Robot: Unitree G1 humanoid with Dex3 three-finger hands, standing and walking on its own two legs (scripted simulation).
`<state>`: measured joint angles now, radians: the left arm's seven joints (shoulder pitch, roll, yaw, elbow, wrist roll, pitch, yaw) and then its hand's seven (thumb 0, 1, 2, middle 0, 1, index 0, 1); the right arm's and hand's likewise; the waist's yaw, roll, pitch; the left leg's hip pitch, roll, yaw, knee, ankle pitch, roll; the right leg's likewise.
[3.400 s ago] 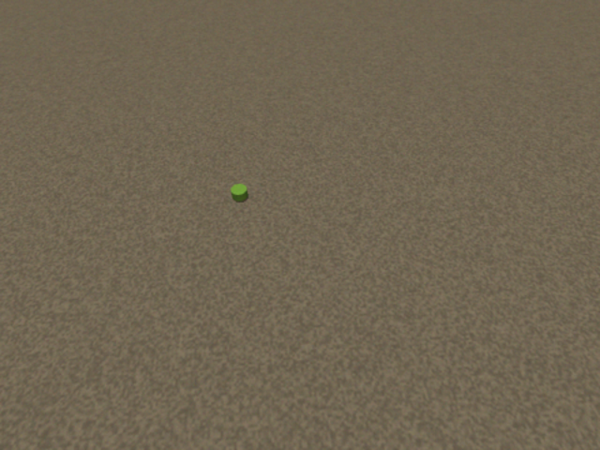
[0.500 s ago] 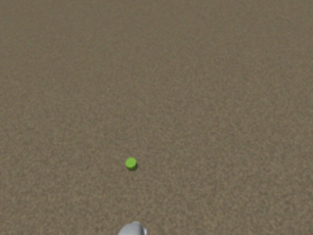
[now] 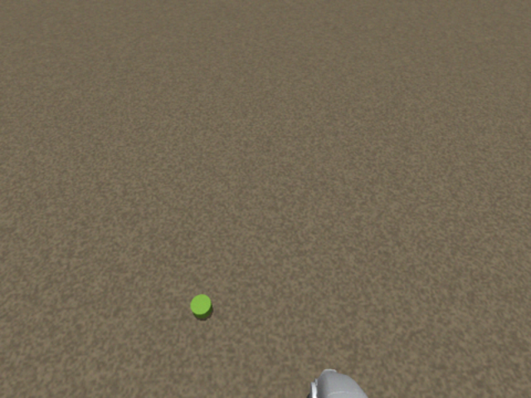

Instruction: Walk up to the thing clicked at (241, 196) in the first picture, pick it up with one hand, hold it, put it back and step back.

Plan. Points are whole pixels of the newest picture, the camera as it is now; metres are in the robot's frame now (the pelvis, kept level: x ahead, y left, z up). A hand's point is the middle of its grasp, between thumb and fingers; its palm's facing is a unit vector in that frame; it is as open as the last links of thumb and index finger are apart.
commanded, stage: walk up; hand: left
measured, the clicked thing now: (201, 306) +0.52 +0.25 -0.74
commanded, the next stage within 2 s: stand in 1.70 s
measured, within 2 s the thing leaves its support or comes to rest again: neither
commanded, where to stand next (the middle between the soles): +0.12 +0.01 m, yaw +0 degrees
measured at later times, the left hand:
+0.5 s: hand out of the picture +0.12 +0.29 -0.16, palm faces +0.01 -0.93 -0.38, open 7.4 cm
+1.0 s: hand (112, 381) +0.18 +0.27 -0.14, palm faces -0.01 -0.93 -0.36, open 7.4 cm
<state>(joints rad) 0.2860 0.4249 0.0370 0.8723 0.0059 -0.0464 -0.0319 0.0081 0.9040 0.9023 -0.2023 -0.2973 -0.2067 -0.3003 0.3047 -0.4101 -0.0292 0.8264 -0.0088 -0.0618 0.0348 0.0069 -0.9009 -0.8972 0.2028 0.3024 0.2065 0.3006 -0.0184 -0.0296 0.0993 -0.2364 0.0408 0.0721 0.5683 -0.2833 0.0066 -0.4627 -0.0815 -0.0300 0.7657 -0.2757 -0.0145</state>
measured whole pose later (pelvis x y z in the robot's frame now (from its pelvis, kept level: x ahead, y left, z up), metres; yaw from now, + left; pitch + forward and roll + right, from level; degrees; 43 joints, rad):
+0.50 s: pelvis +0.06 +0.01 -0.01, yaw +2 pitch -2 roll +0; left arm 0.21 0.41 0.01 0.99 0.00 -0.01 0.00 0.01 0.90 0.90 -0.20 -0.30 -0.21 -0.30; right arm 0.21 -0.39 -0.01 1.00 -0.01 -0.01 0.02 0.01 -0.90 -0.90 0.20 0.30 0.20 0.30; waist 0.01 -0.02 0.07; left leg -0.32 0.03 0.02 0.67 -0.31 0.00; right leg -0.33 -0.05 0.00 0.66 -0.29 0.00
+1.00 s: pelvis +0.09 +0.01 +0.01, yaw +1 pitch -2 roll +0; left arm 0.07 0.36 -0.02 1.14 0.00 -0.03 0.00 0.01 0.90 0.90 -0.20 -0.30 -0.21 -0.30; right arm 0.02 -0.36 -0.01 1.12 0.00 0.00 0.02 0.01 -0.90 -0.90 0.20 0.30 0.20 0.30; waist 0.01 0.00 0.06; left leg -0.14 0.03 0.05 0.40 -0.21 -0.01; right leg -0.17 -0.05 0.01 0.40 -0.19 0.04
